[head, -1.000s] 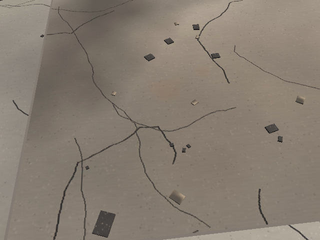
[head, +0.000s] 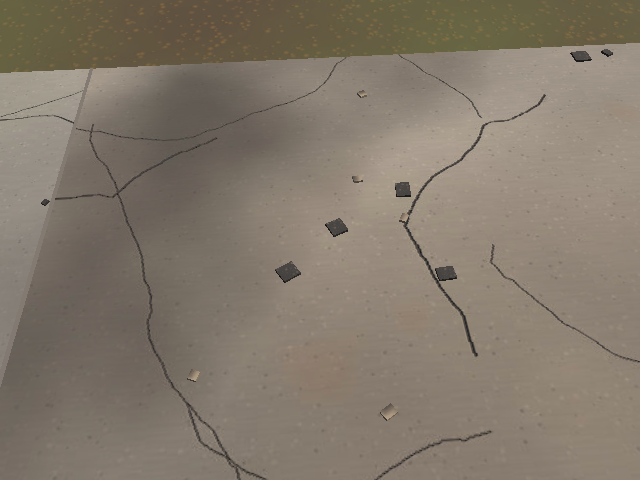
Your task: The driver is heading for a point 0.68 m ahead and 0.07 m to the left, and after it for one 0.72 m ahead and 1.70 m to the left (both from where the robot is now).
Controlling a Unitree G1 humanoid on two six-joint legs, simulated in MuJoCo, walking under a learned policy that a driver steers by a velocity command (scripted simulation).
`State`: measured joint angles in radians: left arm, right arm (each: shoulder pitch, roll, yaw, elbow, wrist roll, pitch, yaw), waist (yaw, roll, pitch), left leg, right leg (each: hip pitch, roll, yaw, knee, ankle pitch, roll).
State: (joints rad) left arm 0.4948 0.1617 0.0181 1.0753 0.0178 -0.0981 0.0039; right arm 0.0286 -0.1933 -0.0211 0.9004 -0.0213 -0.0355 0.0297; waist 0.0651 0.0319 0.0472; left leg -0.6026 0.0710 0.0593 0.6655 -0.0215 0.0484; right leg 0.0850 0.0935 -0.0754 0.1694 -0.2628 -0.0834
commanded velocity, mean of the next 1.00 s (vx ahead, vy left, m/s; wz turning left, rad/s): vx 0.50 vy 0.00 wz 0.03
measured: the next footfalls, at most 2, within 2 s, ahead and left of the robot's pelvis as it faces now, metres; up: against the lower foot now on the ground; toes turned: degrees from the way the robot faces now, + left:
left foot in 0.12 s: +0.23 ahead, +0.10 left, +0.00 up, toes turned +4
right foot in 0.68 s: +0.53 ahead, -0.08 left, +0.00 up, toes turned -4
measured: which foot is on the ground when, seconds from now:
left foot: up 0.00-0.10, down 0.12-0.68, up 0.70-1.00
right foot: down 0.00-0.12, up 0.14-0.66, down 0.68-1.00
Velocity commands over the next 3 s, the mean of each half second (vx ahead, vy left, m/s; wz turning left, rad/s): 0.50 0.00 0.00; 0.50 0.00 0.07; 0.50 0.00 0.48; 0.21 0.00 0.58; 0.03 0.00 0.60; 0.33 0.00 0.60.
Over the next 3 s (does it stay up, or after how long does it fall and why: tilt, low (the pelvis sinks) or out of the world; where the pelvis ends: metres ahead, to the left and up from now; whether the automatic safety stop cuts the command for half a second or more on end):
stays up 1.01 0.20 0.00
